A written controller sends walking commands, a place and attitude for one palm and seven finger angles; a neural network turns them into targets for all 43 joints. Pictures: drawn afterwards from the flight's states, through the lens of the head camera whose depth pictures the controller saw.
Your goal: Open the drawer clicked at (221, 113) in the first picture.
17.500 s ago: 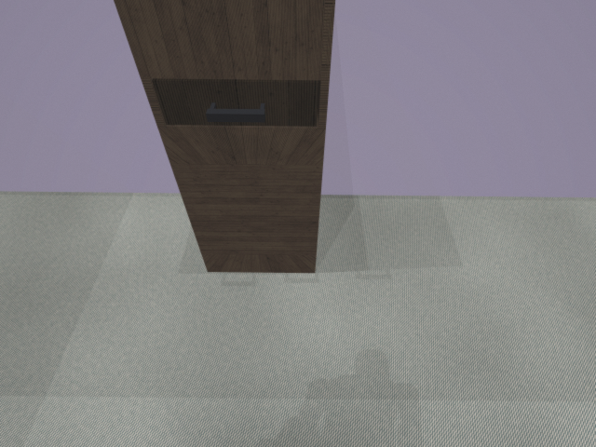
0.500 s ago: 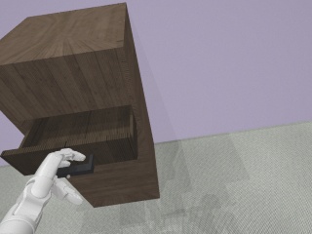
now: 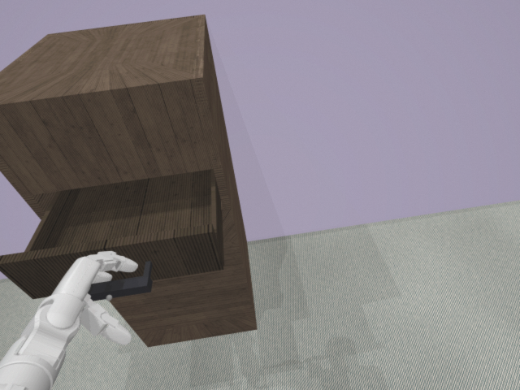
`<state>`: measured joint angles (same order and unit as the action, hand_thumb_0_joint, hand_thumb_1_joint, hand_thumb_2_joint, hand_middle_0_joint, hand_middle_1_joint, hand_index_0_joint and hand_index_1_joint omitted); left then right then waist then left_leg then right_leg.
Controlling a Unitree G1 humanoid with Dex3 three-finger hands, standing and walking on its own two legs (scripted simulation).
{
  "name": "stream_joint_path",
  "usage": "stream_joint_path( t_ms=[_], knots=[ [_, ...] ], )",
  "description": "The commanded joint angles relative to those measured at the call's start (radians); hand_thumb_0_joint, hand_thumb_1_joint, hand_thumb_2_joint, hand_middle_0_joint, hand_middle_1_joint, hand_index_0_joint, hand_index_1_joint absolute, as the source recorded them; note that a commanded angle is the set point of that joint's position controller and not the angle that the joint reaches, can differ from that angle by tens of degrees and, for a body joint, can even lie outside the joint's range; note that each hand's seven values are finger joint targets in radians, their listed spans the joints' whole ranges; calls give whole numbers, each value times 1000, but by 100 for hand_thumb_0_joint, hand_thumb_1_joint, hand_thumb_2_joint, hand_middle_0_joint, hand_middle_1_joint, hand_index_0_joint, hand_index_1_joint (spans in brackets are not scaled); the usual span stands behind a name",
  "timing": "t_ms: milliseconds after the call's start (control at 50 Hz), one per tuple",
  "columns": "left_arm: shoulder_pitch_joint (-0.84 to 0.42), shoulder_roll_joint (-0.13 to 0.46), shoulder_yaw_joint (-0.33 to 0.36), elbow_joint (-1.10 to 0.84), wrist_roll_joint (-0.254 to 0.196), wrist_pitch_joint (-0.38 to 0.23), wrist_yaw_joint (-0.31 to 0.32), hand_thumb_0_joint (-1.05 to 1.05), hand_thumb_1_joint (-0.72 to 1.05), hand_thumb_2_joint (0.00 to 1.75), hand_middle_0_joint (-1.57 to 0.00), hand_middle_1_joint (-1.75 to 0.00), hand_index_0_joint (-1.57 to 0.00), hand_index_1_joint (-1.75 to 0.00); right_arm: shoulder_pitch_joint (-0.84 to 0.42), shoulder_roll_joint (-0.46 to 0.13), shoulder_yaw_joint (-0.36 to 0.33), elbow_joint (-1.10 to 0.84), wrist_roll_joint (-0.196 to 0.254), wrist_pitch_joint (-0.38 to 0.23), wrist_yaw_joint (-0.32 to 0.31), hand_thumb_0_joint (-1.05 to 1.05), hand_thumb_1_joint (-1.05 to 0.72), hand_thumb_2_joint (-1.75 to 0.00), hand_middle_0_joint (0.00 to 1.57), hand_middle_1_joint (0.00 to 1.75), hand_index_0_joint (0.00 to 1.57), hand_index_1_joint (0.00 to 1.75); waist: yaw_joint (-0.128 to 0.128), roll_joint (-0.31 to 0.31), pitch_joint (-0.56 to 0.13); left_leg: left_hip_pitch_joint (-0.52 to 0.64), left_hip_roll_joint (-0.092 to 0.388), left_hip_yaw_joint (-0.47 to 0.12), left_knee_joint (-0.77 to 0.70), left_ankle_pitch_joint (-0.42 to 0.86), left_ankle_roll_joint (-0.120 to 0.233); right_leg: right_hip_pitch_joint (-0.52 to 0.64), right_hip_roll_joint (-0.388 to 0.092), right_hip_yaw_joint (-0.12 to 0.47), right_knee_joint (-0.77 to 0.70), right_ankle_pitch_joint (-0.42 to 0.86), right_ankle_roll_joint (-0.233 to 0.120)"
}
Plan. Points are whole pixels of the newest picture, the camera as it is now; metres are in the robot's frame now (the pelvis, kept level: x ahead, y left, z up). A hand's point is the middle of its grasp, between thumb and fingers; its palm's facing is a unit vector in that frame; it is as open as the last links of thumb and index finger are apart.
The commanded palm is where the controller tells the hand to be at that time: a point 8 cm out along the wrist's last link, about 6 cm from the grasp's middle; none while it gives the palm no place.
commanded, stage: relax the arm and regain balance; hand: left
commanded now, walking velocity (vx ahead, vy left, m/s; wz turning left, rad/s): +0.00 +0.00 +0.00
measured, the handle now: (114, 280) +0.34 +0.27 -0.01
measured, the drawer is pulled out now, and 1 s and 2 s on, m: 0.18 0.18 0.18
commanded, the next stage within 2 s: stand and wait in 0.12 s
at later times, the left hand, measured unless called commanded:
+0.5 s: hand (108, 298) +0.29 +0.25 +0.01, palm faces -0.13 -0.70 -0.71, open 13.0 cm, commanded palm none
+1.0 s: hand (108, 298) +0.29 +0.25 +0.01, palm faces -0.12 -0.70 -0.70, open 12.9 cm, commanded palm none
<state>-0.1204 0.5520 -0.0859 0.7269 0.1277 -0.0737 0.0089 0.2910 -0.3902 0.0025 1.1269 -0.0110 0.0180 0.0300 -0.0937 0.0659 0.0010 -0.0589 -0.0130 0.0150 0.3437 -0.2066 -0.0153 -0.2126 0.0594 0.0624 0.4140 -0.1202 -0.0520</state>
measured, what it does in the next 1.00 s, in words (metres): stands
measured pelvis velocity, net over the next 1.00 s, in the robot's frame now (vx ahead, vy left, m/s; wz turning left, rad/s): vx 0.01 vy -0.01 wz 0.02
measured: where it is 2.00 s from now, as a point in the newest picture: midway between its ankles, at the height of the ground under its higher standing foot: outside the picture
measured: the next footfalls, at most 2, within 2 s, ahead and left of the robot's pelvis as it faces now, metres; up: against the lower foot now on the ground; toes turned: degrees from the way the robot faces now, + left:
none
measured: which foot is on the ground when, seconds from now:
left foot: down 0.00-1.00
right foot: down 0.00-1.00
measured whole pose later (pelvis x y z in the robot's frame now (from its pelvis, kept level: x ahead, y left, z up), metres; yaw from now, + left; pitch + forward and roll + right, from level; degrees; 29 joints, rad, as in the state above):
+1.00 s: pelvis +0.01 -0.01 +0.00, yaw +1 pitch -4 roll +2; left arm -0.11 0.56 -0.08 0.70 0.12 -0.10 0.01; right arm 0.24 -0.39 -0.01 1.13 0.00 0.01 0.04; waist -0.08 0.08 0.02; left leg -0.05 0.00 -0.01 0.32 -0.20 -0.02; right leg -0.20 0.06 0.04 0.38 -0.11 -0.06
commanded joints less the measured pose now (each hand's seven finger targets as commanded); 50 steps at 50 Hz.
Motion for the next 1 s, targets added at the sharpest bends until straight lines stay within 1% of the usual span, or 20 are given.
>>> stream_joint_path(
  t_ms=[0,80,100,140,180,240,280,340,420,480,500,540,600,660,680,700,760,800,880,980],
  knots=[
    [85,58,94,85,-115,65,14,0,-50,30,-15,-30,-15,-30,-27,-156,-35,-48,3,-24,-9,0,-90,-90,20,30,20,30,97,-234,83,-171,80,-120,-81,-52,45,43,-128,155,-126,-284,30],
    [87,54,98,75,-115,64,18,0,-50,30,-15,-30,-15,-30,-26,-149,-36,-41,6,-27,-10,0,-90,-90,20,30,20,30,97,-239,74,-165,88,-128,-88,-27,47,55,-122,144,-104,-242,27],
    [87,54,98,72,-115,65,18,0,-50,30,-15,-30,-15,-30,-24,-147,-39,-39,5,-27,-10,0,-90,-90,20,30,20,30,95,-252,71,-172,91,-132,-88,-30,48,61,-121,148,-102,-242,28],
    [88,58,99,68,-115,64,18,0,-50,30,-15,-30,-15,-30,-30,-149,-40,-35,6,-27,-10,0,-90,-90,20,30,20,30,94,-251,84,-175,87,-129,-87,-41,47,50,-125,156,-109,-255,27],
    [91,54,101,67,-114,61,19,0,-50,30,-15,-30,-15,-30,-29,-144,-42,-35,7,-27,-9,0,-90,-90,20,30,20,30,94,-238,77,-161,86,-129,-85,-25,48,47,-124,152,-103,-243,24],
    [89,58,101,62,-114,60,19,0,-50,30,-15,-30,-15,-30,-31,-146,-43,-33,7,-29,-9,0,-90,-90,20,30,20,30,90,-254,62,-158,88,-130,-82,-15,47,58,-129,157,-105,-227,26],
    [92,55,102,63,-115,57,20,0,-50,30,-15,-30,-15,-30,-39,-146,-44,-34,9,-29,-9,0,-90,-90,20,30,20,30,90,-231,67,-145,87,-126,-84,-5,47,47,-128,153,-104,-216,25],
    [88,60,101,66,-116,55,19,0,-50,30,-15,-30,-15,-30,-46,-150,-43,-34,9,-31,-8,0,-90,-90,20,30,20,30,88,-244,51,-142,91,-126,-82,11,46,65,-134,157,-107,-183,28],
    [83,65,100,72,-117,52,18,0,-50,30,-15,-30,-15,-30,-58,-154,-43,-34,10,-30,-7,0,-90,-90,20,30,20,30,84,-246,58,-134,90,-124,-83,9,44,56,-135,162,-122,-184,32],
    [81,70,101,77,-116,50,16,0,-50,30,-15,-30,-15,-30,-61,-157,-42,-39,12,-27,-6,0,-90,-90,20,30,20,30,84,-246,61,-131,86,-120,-87,-20,43,48,-136,162,-138,-223,35],
    [78,70,99,77,-117,51,15,0,-50,30,-15,-30,-15,-30,-62,-162,-42,-38,10,-28,-5,0,-90,-90,20,30,20,30,83,-234,58,-133,87,-124,-86,-18,44,50,-138,167,-137,-222,34],
    [80,72,99,80,-117,49,15,0,-50,30,-15,-30,-15,-30,-68,-164,-42,-39,10,-29,-5,0,-90,-90,20,30,20,30,84,-248,55,-130,85,-120,-82,-9,43,55,-142,170,-144,-208,38],
    [77,71,96,83,-119,49,14,0,-50,30,-15,-30,-15,-30,-70,-167,-40,-42,10,-29,-5,0,-90,-90,20,30,20,30,83,-225,59,-126,90,-119,-87,1,42,52,-140,159,-141,-192,38],
    [75,76,96,86,-119,46,14,0,-50,30,-15,-30,-15,-30,-66,-171,-40,-40,12,-31,-5,0,-90,-90,20,30,20,30,83,-254,39,-119,89,-121,-87,14,40,74,-144,163,-145,-167,40],
    [77,74,98,87,-119,44,16,0,-50,30,-15,-30,-15,-30,-63,-169,-40,-43,13,-28,-6,0,-90,-90,20,30,20,30,84,-248,43,-113,88,-119,-85,27,40,73,-144,153,-144,-149,45],
    [78,75,97,87,-120,46,15,0,-50,30,-15,-30,-15,-30,-64,-170,-40,-40,12,-28,-6,0,-90,-90,20,30,20,30,83,-238,41,-117,88,-116,-82,22,40,76,-147,158,-148,-149,49],
    [79,80,99,89,-119,47,15,0,-50,30,-15,-30,-15,-30,-61,-172,-41,-38,12,-25,-5,0,-90,-90,20,30,20,30,83,-257,55,-124,82,-113,-79,-5,38,66,-151,170,-167,-191,55],
    [77,77,99,85,-120,47,16,0,-50,30,-15,-30,-15,-30,-55,-171,-42,-40,12,-25,-4,0,-90,-90,20,30,20,30,82,-241,47,-120,88,-116,-80,13,39,73,-149,158,-158,-174,53],
    [80,75,97,87,-120,45,18,0,-50,30,-15,-30,-15,-30,-47,-170,-42,-44,13,-24,-5,0,-90,-90,20,30,20,30,81,-251,41,-106,88,-118,-81,26,37,75,-147,157,-158,-159,53],
    [88,68,98,84,-120,48,19,0,-50,30,-15,-30,-15,-30,-35,-161,-41,-42,13,-20,-4,0,-90,-90,20,30,20,30,82,-267,60,-120,86,-118,-79,6,37,71,-148,157,-169,-198,61]
  ],
)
